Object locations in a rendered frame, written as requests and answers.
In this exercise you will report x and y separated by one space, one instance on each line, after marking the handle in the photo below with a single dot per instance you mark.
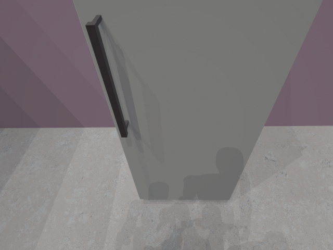
100 54

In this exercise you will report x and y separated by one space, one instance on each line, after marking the fridge door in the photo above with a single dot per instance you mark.
197 80

